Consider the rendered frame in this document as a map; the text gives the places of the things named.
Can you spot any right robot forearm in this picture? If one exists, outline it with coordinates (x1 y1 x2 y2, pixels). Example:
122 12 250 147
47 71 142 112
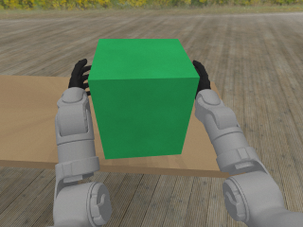
194 89 284 205

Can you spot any table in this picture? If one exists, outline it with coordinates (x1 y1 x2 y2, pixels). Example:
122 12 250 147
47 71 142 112
0 75 246 179

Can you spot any robot left upper arm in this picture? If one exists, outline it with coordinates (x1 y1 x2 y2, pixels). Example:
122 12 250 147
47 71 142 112
46 182 113 227

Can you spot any robot left hand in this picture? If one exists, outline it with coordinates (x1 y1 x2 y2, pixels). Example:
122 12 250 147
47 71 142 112
68 59 92 96

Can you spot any left robot forearm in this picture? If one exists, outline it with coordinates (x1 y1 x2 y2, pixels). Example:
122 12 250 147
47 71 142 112
53 87 100 223

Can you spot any robot right hand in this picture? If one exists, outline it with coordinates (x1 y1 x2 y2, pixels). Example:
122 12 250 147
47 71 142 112
192 60 211 99

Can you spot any robot right upper arm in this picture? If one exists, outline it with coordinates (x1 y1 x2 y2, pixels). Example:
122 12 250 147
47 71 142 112
223 170 303 227

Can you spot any carton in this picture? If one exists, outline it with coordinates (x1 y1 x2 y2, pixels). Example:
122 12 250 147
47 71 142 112
87 39 200 160

